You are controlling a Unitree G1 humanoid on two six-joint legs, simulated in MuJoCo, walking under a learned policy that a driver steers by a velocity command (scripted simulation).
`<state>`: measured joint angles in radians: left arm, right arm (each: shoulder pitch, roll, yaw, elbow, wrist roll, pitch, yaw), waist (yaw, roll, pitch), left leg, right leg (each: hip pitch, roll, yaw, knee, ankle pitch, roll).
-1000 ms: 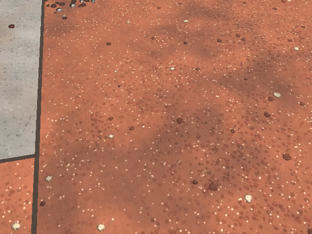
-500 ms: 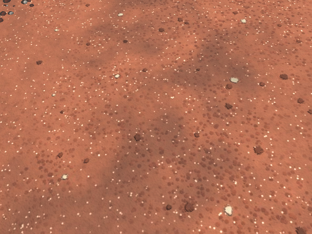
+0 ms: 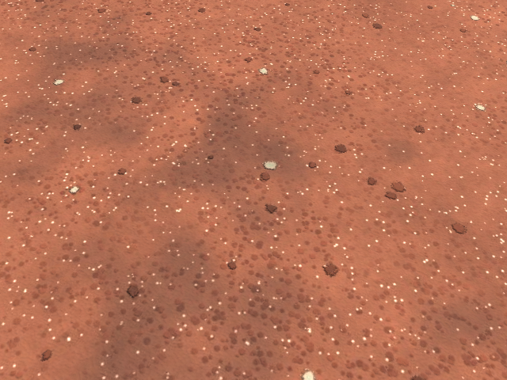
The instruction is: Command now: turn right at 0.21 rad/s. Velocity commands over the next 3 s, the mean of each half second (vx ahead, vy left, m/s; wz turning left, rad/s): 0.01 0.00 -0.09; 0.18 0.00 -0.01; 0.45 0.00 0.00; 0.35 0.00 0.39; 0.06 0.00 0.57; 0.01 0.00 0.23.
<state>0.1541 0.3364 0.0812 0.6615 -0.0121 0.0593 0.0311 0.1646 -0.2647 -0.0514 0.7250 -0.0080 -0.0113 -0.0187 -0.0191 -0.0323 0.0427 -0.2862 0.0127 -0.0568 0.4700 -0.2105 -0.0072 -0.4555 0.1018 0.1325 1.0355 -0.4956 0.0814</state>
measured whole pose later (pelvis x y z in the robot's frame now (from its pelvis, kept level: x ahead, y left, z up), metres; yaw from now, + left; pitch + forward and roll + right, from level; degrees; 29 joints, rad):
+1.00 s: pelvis +0.09 +0.02 +0.00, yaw +0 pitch +0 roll -1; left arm 0.28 0.28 0.06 0.90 -0.04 -0.05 0.01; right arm 0.33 -0.25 -0.05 1.00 0.01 -0.11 0.02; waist -0.02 -0.03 0.00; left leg -0.16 -0.02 0.03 0.46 -0.30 0.05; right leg -0.36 0.00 0.05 1.01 -0.39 -0.05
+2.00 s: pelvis +0.60 +0.03 -0.02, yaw +14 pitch +2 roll -1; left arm 0.16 0.30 0.04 0.87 0.00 -0.05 0.02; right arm 0.12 -0.29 -0.06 0.71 0.00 -0.04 0.03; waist 0.00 0.00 0.08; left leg -0.49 -0.07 0.01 0.54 -0.09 0.09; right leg -0.40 0.01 0.02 1.24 -0.51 0.02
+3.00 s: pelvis +0.68 +0.03 +0.00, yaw +37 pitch -1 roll +0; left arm 0.21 0.28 0.03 0.86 0.02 -0.01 0.01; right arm 0.17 -0.22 -0.02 0.66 -0.02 0.01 0.00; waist 0.04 -0.02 0.02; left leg -0.20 -0.03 -0.03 0.50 -0.29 0.02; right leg -0.21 -0.07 -0.01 0.48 -0.26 0.06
